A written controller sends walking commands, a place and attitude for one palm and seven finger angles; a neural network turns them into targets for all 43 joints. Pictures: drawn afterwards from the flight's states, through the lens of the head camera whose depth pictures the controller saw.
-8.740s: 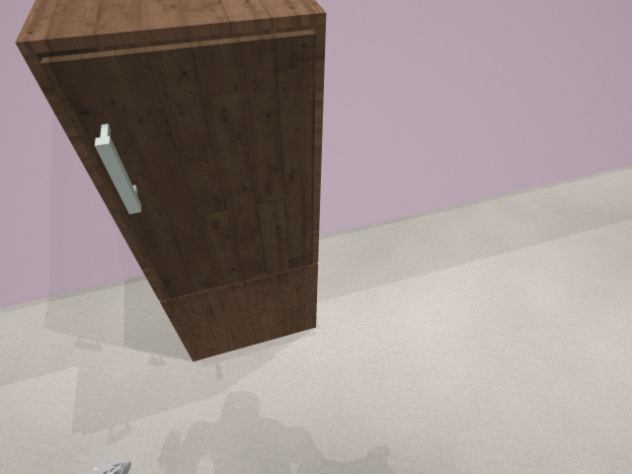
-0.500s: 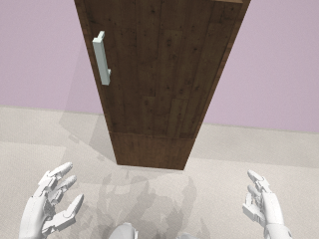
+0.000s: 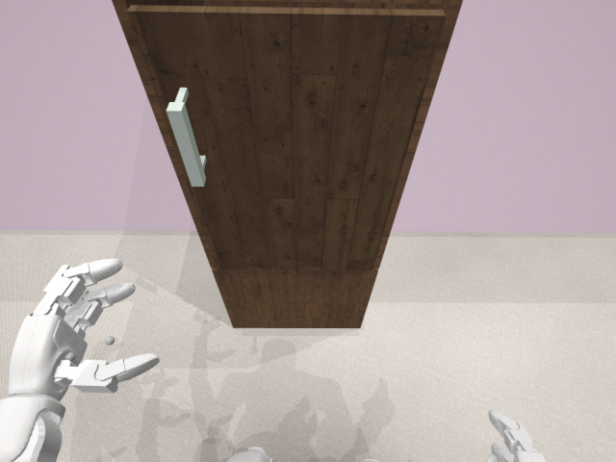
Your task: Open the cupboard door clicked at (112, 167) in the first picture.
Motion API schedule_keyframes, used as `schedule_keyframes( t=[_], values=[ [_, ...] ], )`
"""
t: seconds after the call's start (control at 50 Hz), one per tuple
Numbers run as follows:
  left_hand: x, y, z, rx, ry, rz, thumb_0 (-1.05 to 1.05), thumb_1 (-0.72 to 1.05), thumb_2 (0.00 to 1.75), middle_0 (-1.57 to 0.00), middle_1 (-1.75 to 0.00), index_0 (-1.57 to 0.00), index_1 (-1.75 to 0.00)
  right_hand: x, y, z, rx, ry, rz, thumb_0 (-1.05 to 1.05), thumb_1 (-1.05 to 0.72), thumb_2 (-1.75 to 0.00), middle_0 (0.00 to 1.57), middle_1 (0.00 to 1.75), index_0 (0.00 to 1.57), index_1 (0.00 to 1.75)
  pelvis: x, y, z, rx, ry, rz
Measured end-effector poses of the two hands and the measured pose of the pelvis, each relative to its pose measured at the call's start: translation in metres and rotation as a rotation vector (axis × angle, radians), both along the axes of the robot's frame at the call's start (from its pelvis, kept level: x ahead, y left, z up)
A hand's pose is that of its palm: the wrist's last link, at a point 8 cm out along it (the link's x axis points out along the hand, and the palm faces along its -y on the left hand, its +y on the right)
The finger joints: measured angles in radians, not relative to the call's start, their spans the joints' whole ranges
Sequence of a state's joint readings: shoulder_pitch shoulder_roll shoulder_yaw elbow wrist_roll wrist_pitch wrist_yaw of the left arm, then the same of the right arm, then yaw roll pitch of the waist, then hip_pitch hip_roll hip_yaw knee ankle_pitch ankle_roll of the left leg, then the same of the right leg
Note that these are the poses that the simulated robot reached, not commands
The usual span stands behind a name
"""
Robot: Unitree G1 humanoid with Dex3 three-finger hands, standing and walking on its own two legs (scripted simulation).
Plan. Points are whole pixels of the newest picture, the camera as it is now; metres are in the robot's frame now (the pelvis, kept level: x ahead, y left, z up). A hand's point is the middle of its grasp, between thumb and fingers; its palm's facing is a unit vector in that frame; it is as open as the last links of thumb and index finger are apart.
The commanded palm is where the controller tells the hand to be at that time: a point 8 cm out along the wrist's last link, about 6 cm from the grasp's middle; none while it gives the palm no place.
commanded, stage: raise the hand with hooked fingers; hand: left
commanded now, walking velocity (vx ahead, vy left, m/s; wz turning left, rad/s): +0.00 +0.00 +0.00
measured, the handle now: (190, 139) +0.54 +0.21 +0.10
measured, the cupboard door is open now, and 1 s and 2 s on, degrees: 0 0 0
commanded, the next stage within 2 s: move the hooked fingers beside the handle in 1.10 s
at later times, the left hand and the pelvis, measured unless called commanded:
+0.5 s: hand (45, 283) +0.28 +0.30 +0.11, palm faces +0.10 -0.99 -0.05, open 13.9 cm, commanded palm +0.25 +0.35 +0.12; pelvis +0.00 +0.03 +0.02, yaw +0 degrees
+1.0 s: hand (57, 264) +0.29 +0.29 +0.13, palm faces +0.11 -0.99 -0.04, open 14.0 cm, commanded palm +0.26 +0.33 +0.13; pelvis +0.00 +0.01 +0.03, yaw +0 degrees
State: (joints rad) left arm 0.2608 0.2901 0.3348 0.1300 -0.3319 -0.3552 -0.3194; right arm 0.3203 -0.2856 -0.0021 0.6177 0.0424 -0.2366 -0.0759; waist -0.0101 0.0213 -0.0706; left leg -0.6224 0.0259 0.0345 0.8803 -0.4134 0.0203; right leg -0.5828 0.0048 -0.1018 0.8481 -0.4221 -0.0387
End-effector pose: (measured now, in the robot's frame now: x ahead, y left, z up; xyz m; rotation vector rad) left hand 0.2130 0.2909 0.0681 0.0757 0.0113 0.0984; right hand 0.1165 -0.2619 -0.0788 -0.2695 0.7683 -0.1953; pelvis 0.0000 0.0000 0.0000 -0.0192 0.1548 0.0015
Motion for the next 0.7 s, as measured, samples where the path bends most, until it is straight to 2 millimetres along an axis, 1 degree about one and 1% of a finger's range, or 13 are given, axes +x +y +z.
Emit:
schedule_keyframes(
  t=[0.06, 0.1, 0.14, 0.2, 0.26, 0.3, 0.34, 0.42, 0.5, 0.56, 0.6, 0.66, 0.7],
  values=[
    [0.005, 0.003, -0.008, -0.020, 0.037, -0.054, 0.00, -0.14, 0.45, -0.27, -0.97, -0.27, -0.97, 0.009, 0.003, 0.007, -0.023, -0.025, 0.003, 0.01, -0.91, -0.89, 0.20, 0.30, 0.20, 0.30, -0.001, 0.007, 0.002, -0.005, -0.007, 0.001],
    [0.010, 0.008, -0.008, -0.031, 0.046, -0.066, 0.00, -0.19, 0.43, -0.28, -1.00, -0.28, -1.00, 0.017, 0.009, 0.013, -0.030, -0.053, 0.007, 0.01, -0.91, -0.89, 0.20, 0.30, 0.20, 0.30, -0.001, 0.011, 0.003, -0.009, -0.016, 0.001],
    [0.014, 0.015, 0.000, -0.032, 0.021, -0.054, -0.01, -0.23, 0.41, -0.28, -1.03, -0.28, -1.03, 0.025, 0.017, 0.020, -0.027, -0.087, 0.016, 0.01, -0.91, -0.89, 0.20, 0.30, 0.20, 0.30, 0.000, 0.014, 0.006, -0.011, -0.026, 0.000],
    [0.020, 0.027, 0.019, -0.024, -0.048, -0.019, -0.01, -0.30, 0.38, -0.29, -1.07, -0.29, -1.07, 0.038, 0.033, 0.029, -0.009, -0.137, 0.045, 0.01, -0.91, -0.89, 0.20, 0.30, 0.20, 0.30, 0.002, 0.019, 0.009, -0.014, -0.042, 0.001],
    [0.025, 0.037, 0.033, -0.018, -0.082, -0.003, -0.01, -0.37, 0.35, -0.29, -1.12, -0.29, -1.12, 0.049, 0.049, 0.034, 0.018, -0.169, 0.079, 0.01, -0.91, -0.89, 0.20, 0.30, 0.20, 0.30, 0.003, 0.024, 0.011, -0.017, -0.055, 0.006],
    [0.029, 0.044, 0.035, -0.026, -0.060, -0.006, -0.01, -0.41, 0.34, -0.29, -1.14, -0.30, -1.14, 0.054, 0.059, 0.035, 0.035, -0.177, 0.097, 0.01, -0.90, -0.89, 0.20, 0.30, 0.20, 0.30, 0.003, 0.027, 0.013, -0.018, -0.062, 0.008],
    [0.032, 0.050, 0.033, -0.036, -0.016, -0.013, -0.01, -0.44, 0.33, -0.29, -1.16, -0.30, -1.16, 0.057, 0.067, 0.036, 0.048, -0.178, 0.108, 0.01, -0.90, -0.89, 0.20, 0.30, 0.20, 0.30, 0.002, 0.030, 0.014, -0.018, -0.066, 0.010],
    [0.037, 0.058, 0.031, -0.046, 0.040, -0.017, -0.01, -0.47, 0.31, -0.30, -1.18, -0.30, -1.18, 0.057, 0.076, 0.037, 0.055, -0.168, 0.121, 0.01, -0.90, -0.89, 0.20, 0.30, 0.20, 0.30, 0.002, 0.033, 0.017, -0.020, -0.078, 0.011],
    [0.041, 0.065, 0.047, -0.025, -0.014, -0.003, -0.02, -0.49, 0.30, -0.30, -1.19, -0.30, -1.19, 0.051, 0.078, 0.037, 0.048, -0.144, 0.129, 0.01, -0.90, -0.89, 0.20, 0.30, 0.20, 0.30, 0.002, 0.034, 0.021, -0.019, -0.090, 0.009],
    [0.047, 0.072, 0.060, -0.020, -0.057, 0.009, -0.02, -0.50, 0.30, -0.30, -1.20, -0.30, -1.20, 0.044, 0.075, 0.036, 0.042, -0.118, 0.124, 0.01, -0.90, -0.89, 0.21, 0.30, 0.20, 0.30, 0.002, 0.034, 0.022, -0.018, -0.097, 0.011],
    [0.052, 0.077, 0.065, -0.028, -0.055, 0.010, -0.02, -0.50, 0.30, -0.30, -1.20, -0.30, -1.20, 0.040, 0.071, 0.035, 0.037, -0.101, 0.113, 0.01, -0.90, -0.89, 0.21, 0.30, 0.20, 0.30, 0.001, 0.033, 0.024, -0.018, -0.100, 0.013],
    [0.059, 0.079, 0.065, -0.042, -0.015, -0.002, -0.02, -0.50, 0.30, -0.30, -1.20, -0.30, -1.20, 0.033, 0.063, 0.034, 0.029, -0.084, 0.090, 0.01, -0.90, -0.89, 0.21, 0.30, 0.20, 0.30, 0.001, 0.031, 0.025, -0.016, -0.101, 0.013],
    [0.062, 0.077, 0.062, -0.052, 0.016, -0.019, -0.02, -0.50, 0.30, -0.30, -1.20, -0.30, -1.20, 0.029, 0.058, 0.034, 0.025, -0.079, 0.076, 0.01, -0.90, -0.89, 0.20, 0.30, 0.20, 0.30, 0.001, 0.030, 0.026, -0.014, -0.098, 0.010]
  ],
)
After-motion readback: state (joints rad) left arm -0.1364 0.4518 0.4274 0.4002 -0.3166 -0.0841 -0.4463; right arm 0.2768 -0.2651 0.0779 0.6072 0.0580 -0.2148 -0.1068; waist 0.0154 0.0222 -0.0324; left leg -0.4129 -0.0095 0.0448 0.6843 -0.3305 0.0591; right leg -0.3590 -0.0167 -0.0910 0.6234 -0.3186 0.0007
